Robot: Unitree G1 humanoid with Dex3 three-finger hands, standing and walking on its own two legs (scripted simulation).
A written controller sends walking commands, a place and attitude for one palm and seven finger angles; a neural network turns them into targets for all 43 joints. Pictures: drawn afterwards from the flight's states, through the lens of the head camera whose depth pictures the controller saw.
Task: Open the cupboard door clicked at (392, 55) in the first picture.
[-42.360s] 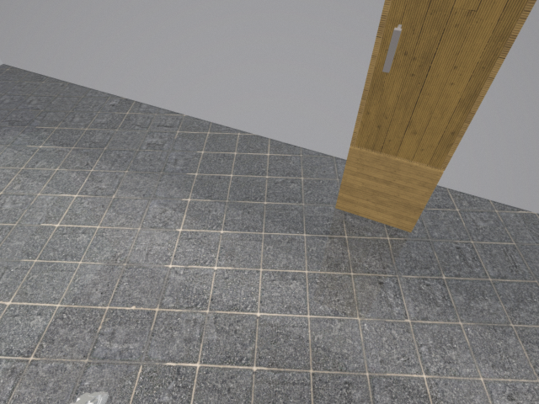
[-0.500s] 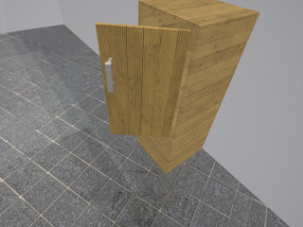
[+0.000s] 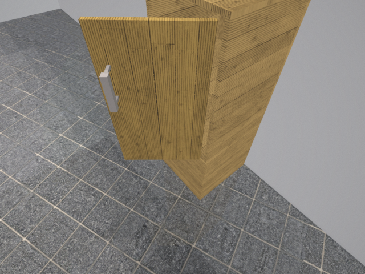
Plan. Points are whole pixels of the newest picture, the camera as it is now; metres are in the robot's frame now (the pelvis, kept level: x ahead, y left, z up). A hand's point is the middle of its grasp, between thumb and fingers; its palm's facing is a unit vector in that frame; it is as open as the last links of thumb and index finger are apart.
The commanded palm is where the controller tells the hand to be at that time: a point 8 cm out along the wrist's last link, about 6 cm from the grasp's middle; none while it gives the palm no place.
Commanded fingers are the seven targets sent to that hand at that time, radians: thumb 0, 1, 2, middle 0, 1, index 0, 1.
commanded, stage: come to a stop and stand still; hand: left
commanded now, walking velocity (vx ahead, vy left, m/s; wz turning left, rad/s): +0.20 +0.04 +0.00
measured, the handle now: (111, 89) +0.59 +0.23 +0.07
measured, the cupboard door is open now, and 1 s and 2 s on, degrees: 51 51 51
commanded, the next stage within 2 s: look again from close up in 1.30 s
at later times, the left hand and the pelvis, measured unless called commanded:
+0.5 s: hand out of the picture +0.12 +0.19 -0.18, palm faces +0.01 -0.98 -0.22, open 7.3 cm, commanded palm none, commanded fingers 0.00 0.90 0.90 -0.20 -0.30 -0.20 -0.30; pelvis +0.09 +0.01 -0.01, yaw -2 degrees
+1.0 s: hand out of the picture +0.11 +0.26 -0.16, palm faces +0.00 -0.97 -0.24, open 7.4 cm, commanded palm none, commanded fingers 0.00 0.90 0.90 -0.20 -0.30 -0.20 -0.30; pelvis +0.05 +0.07 +0.00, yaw -2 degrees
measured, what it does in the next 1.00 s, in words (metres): steps on the spot: left foot, then right foot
